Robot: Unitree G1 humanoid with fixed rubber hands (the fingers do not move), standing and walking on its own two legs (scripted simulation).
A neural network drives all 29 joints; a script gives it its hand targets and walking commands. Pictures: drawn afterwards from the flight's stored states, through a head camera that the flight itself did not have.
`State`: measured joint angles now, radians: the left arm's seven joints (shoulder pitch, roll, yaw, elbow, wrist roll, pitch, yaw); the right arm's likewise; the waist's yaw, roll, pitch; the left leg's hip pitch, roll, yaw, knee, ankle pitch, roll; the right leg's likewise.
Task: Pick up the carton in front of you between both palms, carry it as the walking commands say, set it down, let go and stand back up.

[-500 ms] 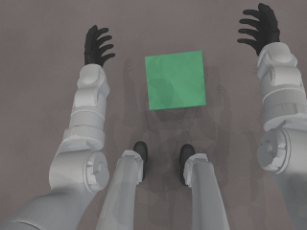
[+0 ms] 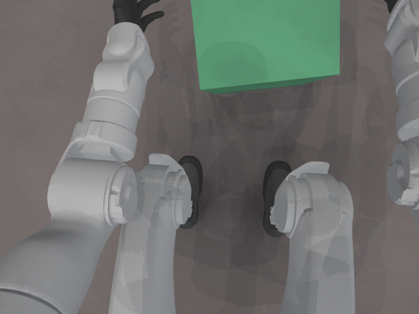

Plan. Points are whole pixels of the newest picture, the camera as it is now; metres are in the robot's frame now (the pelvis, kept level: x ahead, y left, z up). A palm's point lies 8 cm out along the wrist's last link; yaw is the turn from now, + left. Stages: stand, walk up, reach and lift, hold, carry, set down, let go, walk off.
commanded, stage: reach and lift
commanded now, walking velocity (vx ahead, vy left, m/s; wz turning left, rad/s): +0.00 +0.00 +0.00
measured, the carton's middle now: (257, 33) +0.54 -0.05 -0.30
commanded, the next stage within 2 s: none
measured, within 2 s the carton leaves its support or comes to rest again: leaves its support in 1.04 s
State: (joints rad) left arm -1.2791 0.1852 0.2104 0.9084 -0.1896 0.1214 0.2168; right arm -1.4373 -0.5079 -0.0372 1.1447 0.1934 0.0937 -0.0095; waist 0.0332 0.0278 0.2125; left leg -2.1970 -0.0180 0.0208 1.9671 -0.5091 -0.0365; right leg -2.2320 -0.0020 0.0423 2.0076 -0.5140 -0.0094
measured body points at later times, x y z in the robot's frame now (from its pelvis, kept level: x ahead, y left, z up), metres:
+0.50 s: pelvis +0.00 -0.01 -0.05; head +0.37 -0.05 +0.19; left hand +0.55 +0.13 -0.23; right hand +0.57 -0.23 -0.23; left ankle +0.12 +0.12 -0.39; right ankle +0.11 -0.12 -0.39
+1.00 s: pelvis +0.00 +0.00 -0.06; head +0.36 -0.06 +0.19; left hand +0.56 +0.11 -0.22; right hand +0.57 -0.20 -0.23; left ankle +0.13 +0.12 -0.39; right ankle +0.11 -0.12 -0.39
